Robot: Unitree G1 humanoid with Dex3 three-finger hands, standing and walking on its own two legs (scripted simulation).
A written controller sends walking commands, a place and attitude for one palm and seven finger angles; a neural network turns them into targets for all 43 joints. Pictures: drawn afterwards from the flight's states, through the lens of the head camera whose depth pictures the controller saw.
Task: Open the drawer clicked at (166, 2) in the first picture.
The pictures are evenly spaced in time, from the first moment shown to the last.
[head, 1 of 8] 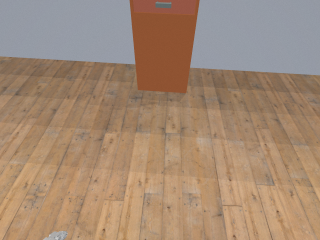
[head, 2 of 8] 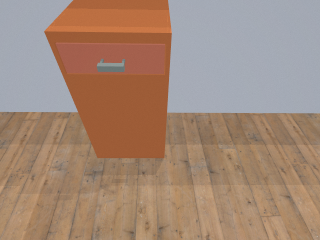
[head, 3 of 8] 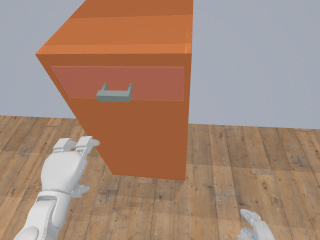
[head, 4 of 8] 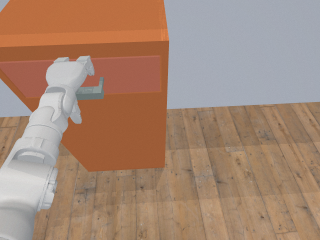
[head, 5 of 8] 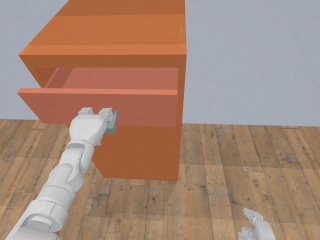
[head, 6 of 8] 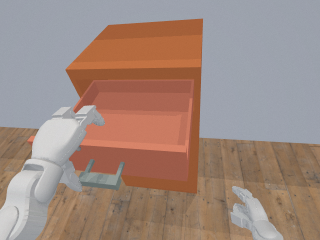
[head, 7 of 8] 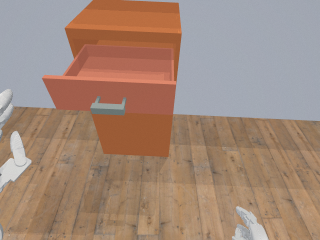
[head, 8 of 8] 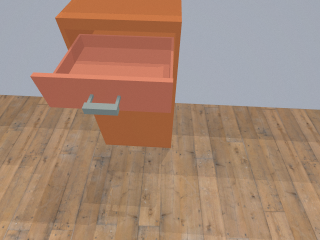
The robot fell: no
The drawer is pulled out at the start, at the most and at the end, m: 0.00 0.30 0.30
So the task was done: yes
